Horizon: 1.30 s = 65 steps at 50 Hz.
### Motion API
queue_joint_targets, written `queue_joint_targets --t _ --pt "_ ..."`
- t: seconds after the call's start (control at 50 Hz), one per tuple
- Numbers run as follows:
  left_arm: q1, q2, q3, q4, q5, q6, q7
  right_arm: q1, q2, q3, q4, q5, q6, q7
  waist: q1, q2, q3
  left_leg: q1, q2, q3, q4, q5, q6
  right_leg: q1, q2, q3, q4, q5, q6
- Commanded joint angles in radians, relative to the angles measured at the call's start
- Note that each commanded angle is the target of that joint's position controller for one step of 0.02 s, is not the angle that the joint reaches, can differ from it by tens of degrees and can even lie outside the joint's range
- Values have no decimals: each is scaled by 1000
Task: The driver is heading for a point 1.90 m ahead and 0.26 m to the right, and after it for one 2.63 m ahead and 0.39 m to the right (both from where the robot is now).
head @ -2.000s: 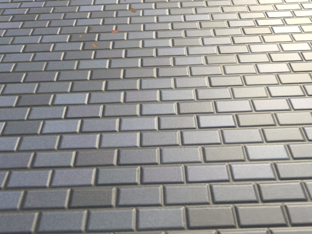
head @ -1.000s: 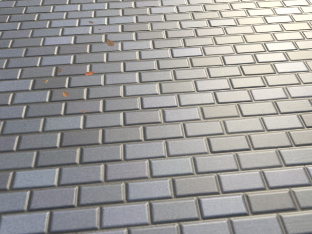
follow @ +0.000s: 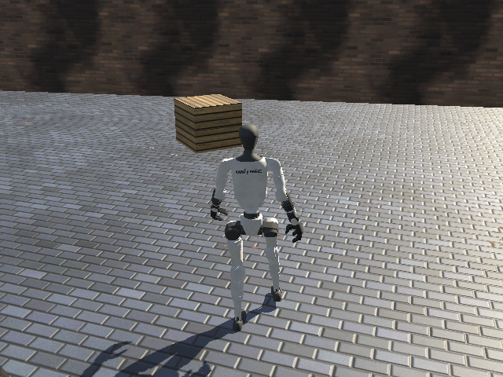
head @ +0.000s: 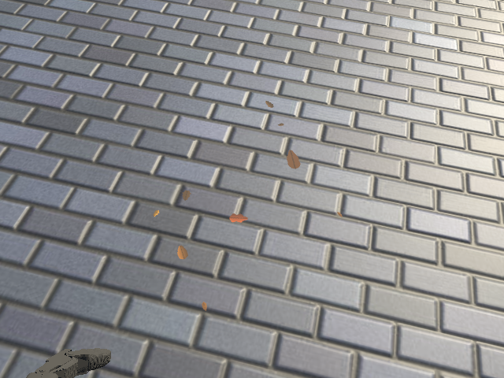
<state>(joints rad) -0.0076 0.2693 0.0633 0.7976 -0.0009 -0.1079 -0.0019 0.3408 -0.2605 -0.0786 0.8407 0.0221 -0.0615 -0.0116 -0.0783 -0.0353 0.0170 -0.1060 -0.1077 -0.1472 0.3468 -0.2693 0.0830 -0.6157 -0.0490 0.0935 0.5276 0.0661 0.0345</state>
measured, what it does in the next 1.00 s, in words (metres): walks ahead: right foot, then left foot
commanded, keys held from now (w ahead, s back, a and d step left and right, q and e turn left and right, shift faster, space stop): w+q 0.34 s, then w+e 0.66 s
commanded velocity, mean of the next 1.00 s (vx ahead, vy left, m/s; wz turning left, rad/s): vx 0.50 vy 0.00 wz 0.07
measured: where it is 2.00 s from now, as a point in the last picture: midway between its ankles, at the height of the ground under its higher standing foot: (237, 227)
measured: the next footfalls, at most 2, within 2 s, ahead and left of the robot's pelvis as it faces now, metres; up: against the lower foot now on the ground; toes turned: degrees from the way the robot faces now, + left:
right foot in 0.10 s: +0.24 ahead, -0.14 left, +0.00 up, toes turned +7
left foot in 0.60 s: +0.44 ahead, +0.19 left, +0.00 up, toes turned +14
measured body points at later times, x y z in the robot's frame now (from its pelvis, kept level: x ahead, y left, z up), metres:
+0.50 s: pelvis +0.27 -0.01 +0.00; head +0.30 +0.00 +0.45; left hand +0.19 +0.27 -0.13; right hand +0.54 -0.18 -0.09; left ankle +0.38 +0.19 -0.70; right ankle +0.20 -0.14 -0.74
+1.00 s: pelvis +0.51 +0.07 -0.01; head +0.54 +0.06 +0.44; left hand +0.70 +0.32 -0.10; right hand +0.55 -0.22 -0.13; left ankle +0.41 +0.18 -0.74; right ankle +0.68 -0.07 -0.70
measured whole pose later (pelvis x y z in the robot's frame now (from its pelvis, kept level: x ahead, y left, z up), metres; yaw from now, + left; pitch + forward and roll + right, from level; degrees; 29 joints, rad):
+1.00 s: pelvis +0.51 +0.07 -0.01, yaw +0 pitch +1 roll +3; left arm 0.10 0.28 0.06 0.77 -0.02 -0.02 -0.04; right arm 0.33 -0.28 -0.09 0.84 0.00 -0.08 -0.01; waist -0.07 -0.04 0.02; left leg 0.04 0.01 0.25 0.24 -0.29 -0.02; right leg -0.67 -0.11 0.00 0.74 -0.03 -0.02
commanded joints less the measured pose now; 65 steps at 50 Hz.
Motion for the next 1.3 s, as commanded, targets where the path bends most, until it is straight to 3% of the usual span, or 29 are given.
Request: queue_joint_targets --t 0.02,0.08,0.1,0.12,0.14,0.16,0.2,0.22,0.4,0.5,0.54,0.58,0.6,0.62,0.64,0.66,0.7,0.74,0.88,1.02,1.06,1.1,1.12,1.14,1.16,1.18,1.2,1.22,1.3 --pt "-101 97 18 -97 -7 -29 -13 34 -154 -38 -42 4 1 -11 8 128 -7 -17 249 -221 -19 197 121 95 41 -15 -65 -31 -12" --pt "39 141 37 -69 -7 -46 -14 3 -144 -35 -65 -2 12 -15 90 164 -61 -2 223 -258 118 310 88 297 53 -41 -128 -113 -60" --pt "175 182 52 -48 11 -51 -8 -20 -102 -19 -87 -9 8 -10 156 132 -174 -87 169 -207 306 314 56 533 -37 25 -90 -107 -113" --pt "334 266 74 -32 28 -46 1 57 -49 -3 -111 -3 0 -8 170 -55 -338 -371 46 -76 639 84 -19 914 -259 323 -84 -175 -233" --pt "375 251 73 -3 6 -29 -6 132 -58 7 -126 13 -6 -7 141 -309 -402 -612 29 -23 860 -339 -44 1041 -400 669 -179 -373 -321" --pt "323 157 48 -30 -6 -21 -6 85 -158 -15 -112 21 -4 -7 156 -168 -264 -696 99 -47 954 -285 -49 932 -368 599 -210 -511 -282" --pt "223 102 28 -42 5 -4 -2 -49 -163 -23 -142 4 7 -5 139 -30 -68 -671 167 13 925 -135 -57 655 -278 333 -262 -385 -221" --pt "194 82 21 -39 11 -3 -2 -63 -148 -27 -150 -2 12 -2 115 -43 -30 -638 199 13 878 -94 -55 572 -245 253 -290 -314 -209" --pt "244 143 38 23 -3 -10 -7 -177 -44 6 -220 -6 16 22 110 -13 4 -567 221 77 491 211 -71 496 -177 -84 -391 -1 -228" --pt "340 196 43 63 -33 19 -12 -348 -54 16 -270 -2 -10 48 153 -30 51 -496 177 153 251 215 -66 563 -202 -53 -347 9 -222" --pt "349 214 47 76 -37 31 -9 -330 -90 4 -272 2 -18 52 121 -59 34 -429 154 151 186 156 -49 606 -228 -24 -289 58 -202" --pt "337 201 37 82 -39 38 -5 -133 -159 -33 -214 -9 -23 42 3 -55 -88 -99 109 182 113 191 -5 551 -170 -74 -60 258 -153" --pt "331 144 15 63 -19 31 -5 37 -225 -57 -181 -26 -20 28 -72 -8 -229 198 238 64 169 237 47 375 -117 -113 195 86 -108" --pt "433 18 -24 31 -6 14 -10 105 -326 -75 -173 -44 -11 15 -29 264 -381 544 530 -365 124 173 193 -14 33 -139 575 -509 -38" --pt "412 96 -5 49 -32 1 -10 127 -247 -55 -172 -43 -10 19 -62 238 -443 508 554 -523 22 83 221 -99 35 7 733 -668 -37" --pt "338 154 15 24 -55 0 -11 73 -197 -36 -166 -35 -12 20 -51 201 -275 396 512 -361 4 85 177 -181 -10 8 781 -608 -45" --pt "278 138 19 14 -35 16 -3 -53 -118 -13 -159 -25 -21 26 12 161 -117 149 428 -148 -64 135 128 -140 -76 -19 703 -461 -43" --pt "316 102 21 24 -33 49 -2 -123 -86 -10 -152 -33 -37 29 72 178 -62 -6 393 -31 -148 161 110 -29 -104 -10 656 -377 -37" --pt "188 46 10 -37 -21 75 -20 -116 -136 -34 -95 -38 -53 0 77 101 23 -25 378 225 -226 278 95 -67 -96 -20 372 -95 -24" --pt "13 65 6 -125 -18 78 -58 -48 -200 -60 -49 -3 -19 -8 29 86 79 140 426 330 -156 348 52 -59 -57 -123 150 -159 -92" --pt "59 94 23 -133 -18 81 -60 -62 -230 -68 -49 6 -5 -10 70 111 27 173 423 360 -19 668 30 52 6 -186 141 -262 -131" --pt "330 186 79 -65 -26 85 -46 -76 -219 -58 -55 12 10 -11 214 82 -125 67 351 415 367 823 -27 445 117 -230 64 -223 -194" --pt "455 300 114 -41 -29 95 -24 -53 -152 -33 -81 -26 2 -13 235 -95 -199 -208 292 421 715 370 -88 715 -58 65 32 -169 -264" --pt "379 369 113 -81 -26 81 -27 -2 -50 0 -138 -35 -31 -9 118 -270 -317 -584 68 226 1027 -330 -142 950 -263 681 -169 -418 -464" --pt "398 279 85 -97 -22 64 -40 -111 -146 -13 -149 7 -67 5 196 -108 -341 -690 106 53 1082 -301 -115 961 -289 728 -272 -473 -435" --pt "381 224 71 -87 -17 50 -40 -166 -156 -14 -166 31 -83 11 188 -80 -220 -749 146 66 1048 -224 -86 880 -263 586 -258 -422 -396" --pt "323 189 60 -93 -21 43 -39 -169 -146 -12 -154 11 -89 4 144 5 -137 -705 194 64 956 -144 -73 730 -216 460 -244 -316 -357" --pt "257 148 48 -107 -16 42 -34 -166 -158 -21 -142 -18 -84 -4 105 5 -104 -625 226 60 863 -93 -74 606 -176 364 -245 -215 -330" --pt "237 159 48 -133 -8 36 -11 -159 -129 -21 -148 -36 -42 -1 61 4 -70 -516 225 79 696 7 -113 429 -122 241 -302 -11 -335"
